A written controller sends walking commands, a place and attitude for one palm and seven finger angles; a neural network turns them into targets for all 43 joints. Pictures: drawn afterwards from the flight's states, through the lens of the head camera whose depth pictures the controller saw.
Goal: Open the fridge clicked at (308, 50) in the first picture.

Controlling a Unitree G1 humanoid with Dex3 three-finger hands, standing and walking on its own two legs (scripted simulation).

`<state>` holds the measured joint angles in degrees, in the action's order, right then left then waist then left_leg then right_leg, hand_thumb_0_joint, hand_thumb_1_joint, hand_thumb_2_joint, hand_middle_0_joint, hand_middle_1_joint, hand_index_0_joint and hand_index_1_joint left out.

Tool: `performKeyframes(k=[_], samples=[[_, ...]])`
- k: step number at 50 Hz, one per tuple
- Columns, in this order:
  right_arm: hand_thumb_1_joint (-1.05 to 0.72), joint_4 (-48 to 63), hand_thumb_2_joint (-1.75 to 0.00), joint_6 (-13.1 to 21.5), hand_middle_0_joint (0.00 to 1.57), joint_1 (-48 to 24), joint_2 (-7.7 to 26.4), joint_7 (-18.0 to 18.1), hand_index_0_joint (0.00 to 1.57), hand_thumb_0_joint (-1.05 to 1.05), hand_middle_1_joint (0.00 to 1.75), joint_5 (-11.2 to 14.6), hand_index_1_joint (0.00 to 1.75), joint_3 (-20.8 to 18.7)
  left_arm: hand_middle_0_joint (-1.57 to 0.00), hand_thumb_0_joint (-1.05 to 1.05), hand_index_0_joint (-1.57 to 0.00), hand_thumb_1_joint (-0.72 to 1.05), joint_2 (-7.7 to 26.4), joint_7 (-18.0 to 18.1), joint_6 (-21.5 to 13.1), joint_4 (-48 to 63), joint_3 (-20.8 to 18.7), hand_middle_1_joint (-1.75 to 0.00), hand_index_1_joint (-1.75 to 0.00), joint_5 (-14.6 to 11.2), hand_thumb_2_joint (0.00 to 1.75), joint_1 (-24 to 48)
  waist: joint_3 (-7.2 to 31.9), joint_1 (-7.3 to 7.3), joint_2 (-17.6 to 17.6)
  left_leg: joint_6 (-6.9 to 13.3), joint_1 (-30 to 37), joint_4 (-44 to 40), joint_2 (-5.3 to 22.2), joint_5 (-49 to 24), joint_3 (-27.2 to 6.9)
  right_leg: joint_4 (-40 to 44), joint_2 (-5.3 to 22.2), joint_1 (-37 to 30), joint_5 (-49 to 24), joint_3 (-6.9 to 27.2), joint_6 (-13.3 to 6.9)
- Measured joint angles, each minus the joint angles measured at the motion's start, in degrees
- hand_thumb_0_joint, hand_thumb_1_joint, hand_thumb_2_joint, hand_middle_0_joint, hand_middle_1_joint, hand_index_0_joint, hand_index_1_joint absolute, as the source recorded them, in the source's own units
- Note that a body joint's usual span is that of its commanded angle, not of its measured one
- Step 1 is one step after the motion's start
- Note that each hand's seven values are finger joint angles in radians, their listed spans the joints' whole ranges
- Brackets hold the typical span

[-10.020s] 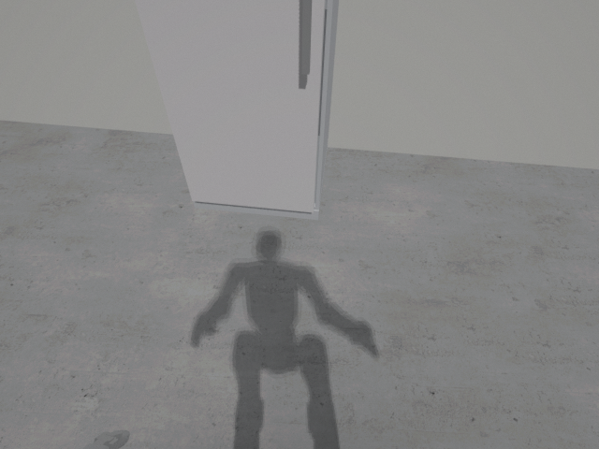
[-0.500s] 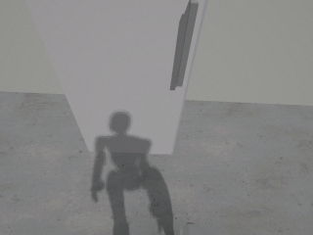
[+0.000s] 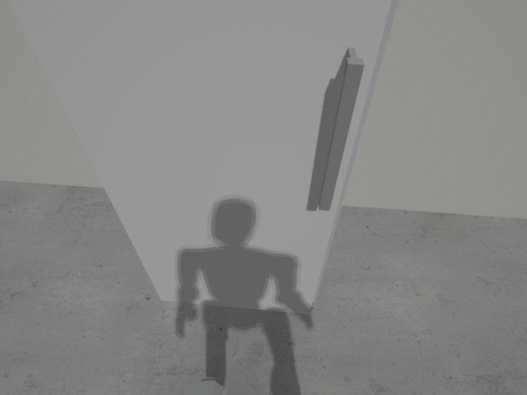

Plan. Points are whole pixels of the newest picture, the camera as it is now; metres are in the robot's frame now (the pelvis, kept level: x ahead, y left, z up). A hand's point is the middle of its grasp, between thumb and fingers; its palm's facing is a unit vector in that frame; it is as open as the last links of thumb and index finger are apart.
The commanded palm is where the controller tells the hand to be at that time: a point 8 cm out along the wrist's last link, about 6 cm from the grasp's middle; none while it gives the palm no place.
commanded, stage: come to a stop and stand still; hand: right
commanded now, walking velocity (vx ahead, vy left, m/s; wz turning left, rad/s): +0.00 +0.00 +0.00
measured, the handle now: (335, 140) +0.51 -0.10 +0.13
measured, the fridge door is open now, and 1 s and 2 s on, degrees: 0 0 0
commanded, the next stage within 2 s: look again from close up in 1.52 s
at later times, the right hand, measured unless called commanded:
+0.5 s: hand out of the picture +0.09 -0.18 -0.19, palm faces +0.09 +0.97 -0.23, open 7.3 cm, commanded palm none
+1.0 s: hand out of the picture -0.06 -0.17 -0.17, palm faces +0.05 +0.98 -0.19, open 7.4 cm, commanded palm none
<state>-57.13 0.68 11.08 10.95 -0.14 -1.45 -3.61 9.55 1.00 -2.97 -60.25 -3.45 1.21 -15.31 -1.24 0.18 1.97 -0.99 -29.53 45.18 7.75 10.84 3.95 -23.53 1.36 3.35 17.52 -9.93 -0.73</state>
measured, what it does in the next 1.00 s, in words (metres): steps on the spot: left foot, then right foot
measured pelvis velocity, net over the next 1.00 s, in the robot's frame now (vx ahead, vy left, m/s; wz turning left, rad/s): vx -0.05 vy -0.01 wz -0.01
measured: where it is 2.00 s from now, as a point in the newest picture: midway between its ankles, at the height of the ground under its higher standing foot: outside the picture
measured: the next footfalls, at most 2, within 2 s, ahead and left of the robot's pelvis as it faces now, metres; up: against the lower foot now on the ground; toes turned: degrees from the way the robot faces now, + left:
left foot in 0.10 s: +0.18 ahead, +0.15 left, +0.00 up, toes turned +8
right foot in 0.50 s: +0.03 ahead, -0.11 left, +0.00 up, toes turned -5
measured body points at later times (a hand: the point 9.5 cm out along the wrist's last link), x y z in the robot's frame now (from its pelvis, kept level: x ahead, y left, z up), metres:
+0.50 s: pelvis +0.01 +0.01 -0.02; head +0.03 +0.00 +0.43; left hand +0.06 +0.25 -0.17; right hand +0.08 -0.24 -0.17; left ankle +0.14 +0.14 -0.74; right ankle -0.01 -0.10 -0.74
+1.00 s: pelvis -0.05 -0.01 +0.00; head -0.06 +0.00 +0.45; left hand -0.04 +0.21 -0.16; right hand -0.06 -0.22 -0.16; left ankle -0.06 +0.10 -0.74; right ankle -0.01 -0.10 -0.74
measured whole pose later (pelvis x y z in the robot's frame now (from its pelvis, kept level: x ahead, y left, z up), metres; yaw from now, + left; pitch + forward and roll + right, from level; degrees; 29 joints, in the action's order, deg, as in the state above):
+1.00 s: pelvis -0.05 -0.01 +0.00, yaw -1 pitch -3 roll +0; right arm -65.1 -0.1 17.5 6.6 2.4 -0.4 0.6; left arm 8.8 1.3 0.7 -64.2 -1.1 0.1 -15.4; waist -1.6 -0.4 -1.1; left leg 0.7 -7.4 25.6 0.5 15.4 2.3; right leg -23.3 -0.4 11.6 9.0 -5.3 -2.0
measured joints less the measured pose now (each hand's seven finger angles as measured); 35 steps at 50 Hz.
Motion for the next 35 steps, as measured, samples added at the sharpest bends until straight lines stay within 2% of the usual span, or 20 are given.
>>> performKeyframes(k=[3,5,7,9,12,16,21,23,25,26,28,29,32,35], samples=[[-0.91,0.8,-0.90,0.3,0.19,-1.6,0.2,-0.3,0.19,0.00,0.30,0.0,0.30,0.2,-0.20,-0.01,-0.20,0.93,0.1,-0.1,0.9,-0.9,0.0,-0.30,-0.30,0.3,0.90,-2.0,-1.1,-1.39,-1.3,0.4,3.8,-7.2,-1.3,-0.2,1.2,-2.7,1.4,-0.9,3.2,0.1,1.6],[-0.91,1.0,-0.90,1.4,0.19,-1.9,0.6,-0.1,0.20,0.00,0.30,-0.1,0.30,0.6,-0.20,0.00,-0.20,0.92,-0.1,-0.1,1.4,-1.6,0.2,-0.30,-0.30,0.1,0.90,-3.8,-1.5,-1.88,-1.4,1.0,7.5,-12.4,-2.1,-5.3,1.8,-7.8,2.2,0.1,6.6,0.5,2.6],[-0.91,0.3,-0.90,2.4,0.19,-2.9,-0.5,0.5,0.20,0.00,0.30,0.1,0.30,1.3,-0.20,0.00,-0.20,0.92,0.5,0.1,2.4,-2.6,0.4,-0.30,-0.30,-0.6,0.90,-3.6,-3.1,-2.13,-3.8,2.3,7.3,-9.7,-3.5,-1.9,2.9,-17.3,3.1,4.0,10.8,4.0,2.2],[-0.91,-0.1,-0.90,2.2,0.19,-3.6,-1.7,0.8,0.20,0.00,0.30,0.1,0.30,2.3,-0.20,0.00,-0.20,0.92,0.9,0.5,3.6,-2.9,0.3,-0.29,-0.30,-1.2,0.90,-3.0,-4.4,-2.57,-5.2,3.1,8.2,-9.6,-3.9,0.2,3.9,-25.2,2.1,8.1,14.1,6.9,2.0],[-0.90,0.0,-0.90,0.8,0.20,-4.2,-3.0,1.6,0.20,0.00,0.30,0.1,0.30,2.8,-0.20,0.01,-0.20,0.91,0.5,0.6,5.0,-2.7,0.4,-0.29,-0.30,-1.6,0.90,-1.7,-5.5,-2.08,-4.7,3.2,9.2,-11.4,-3.5,-0.4,4.2,-32.4,0.5,13.4,15.0,7.6,2.2],[-0.92,0.8,-0.90,-0.9,0.20,-4.8,-3.1,2.4,0.20,-0.01,0.30,0.1,0.30,2.0,-0.20,0.01,-0.20,0.91,0.1,0.2,6.4,-1.3,0.1,-0.29,-0.30,-1.3,0.90,0.5,-5.8,-1.04,-3.7,3.2,9.2,-13.7,-2.8,-2.4,4.5,-35.2,-0.4,18.3,12.2,7.8,2.8],[-0.92,1.2,-0.90,-2.2,0.20,-4.5,-1.6,2.5,0.20,0.00,0.30,-0.5,0.30,1.3,-0.20,0.01,-0.20,0.91,0.0,-0.5,6.5,1.0,-0.2,-0.29,-0.30,-0.9,0.90,2.8,-5.0,0.07,-2.1,2.5,7.7,-15.2,-2.0,-4.8,4.2,-30.3,-0.4,18.0,9.9,7.4,2.8],[-0.91,1.1,-0.90,-2.6,0.20,-3.9,-0.8,2.5,0.20,0.00,0.30,-0.6,0.30,0.9,-0.20,0.01,-0.20,0.91,0.0,-0.6,5.9,1.8,-0.1,-0.29,-0.30,-0.9,0.90,3.0,-4.0,0.33,-1.4,2.0,6.8,-15.1,-1.8,-5.5,4.1,-24.3,-0.2,15.6,8.3,7.1,2.4],[-0.91,1.0,-0.90,-3.1,0.20,-2.8,-0.1,2.3,0.20,0.00,0.30,-0.4,0.30,0.6,-0.20,0.01,-0.20,0.91,0.0,-0.7,5.1,2.6,0.1,-0.29,-0.30,-0.9,0.90,2.4,-2.7,0.47,-1.0,1.3,5.3,-13.5,-1.7,-5.6,4.0,-14.8,0.1,11.4,4.8,6.9,2.0],[-0.91,0.7,-0.90,-3.5,0.20,-2.5,0.5,2.3,0.20,0.00,0.30,-0.1,0.30,0.4,-0.20,0.01,-0.20,0.91,-0.4,-0.6,4.8,2.6,0.1,-0.29,-0.30,-0.7,0.90,2.3,-2.4,0.44,0.0,1.0,4.2,-11.5,-1.2,-3.4,3.3,-13.5,-0.5,11.0,3.8,6.6,1.4],[-0.91,0.0,-0.90,-4.5,0.20,-1.4,1.1,2.3,0.20,0.00,0.30,0.3,0.30,0.0,-0.20,0.01,-0.20,0.91,-1.2,-0.4,5.0,2.8,0.5,-0.29,-0.30,-0.2,0.90,1.6,-1.7,0.49,1.0,0.6,2.8,-6.1,-2.5,6.3,0.2,-13.2,-1.0,10.9,2.9,6.1,-0.2],[-0.91,-0.4,-0.90,-4.9,0.20,-0.6,1.2,2.2,0.20,0.00,0.30,0.2,0.30,-0.2,-0.20,0.01,-0.20,0.91,-1.5,-0.3,5.0,2.8,0.8,-0.29,-0.30,0.0,0.90,1.1,-1.1,0.47,1.0,0.6,2.3,-2.7,-3.6,8.6,-1.3,-12.0,-1.0,10.5,2.1,6.0,-0.7],[-0.91,-1.4,-0.90,-5.0,0.20,1.3,1.1,1.9,0.20,0.00,0.30,0.0,0.30,-0.2,-0.20,0.01,-0.20,0.92,-2.0,0.5,5.0,2.1,1.4,-0.30,-0.30,0.1,0.90,0.1,0.2,0.73,0.5,0.4,2.0,6.9,-5.9,9.5,-4.1,-6.9,-1.3,9.4,-1.3,6.0,-1.5],[-0.91,-2.4,-0.90,-4.1,0.20,3.4,1.0,1.9,0.20,0.00,0.30,0.1,0.30,0.2,-0.20,0.01,-0.20,0.93,-1.8,0.9,4.5,1.2,1.8,-0.30,-0.30,-0.2,0.90,0.0,0.6,1.25,0.5,-0.4,4.9,8.9,-6.3,9.5,-4.6,-3.0,-2.1,8.7,-4.0,5.4,-2.0]])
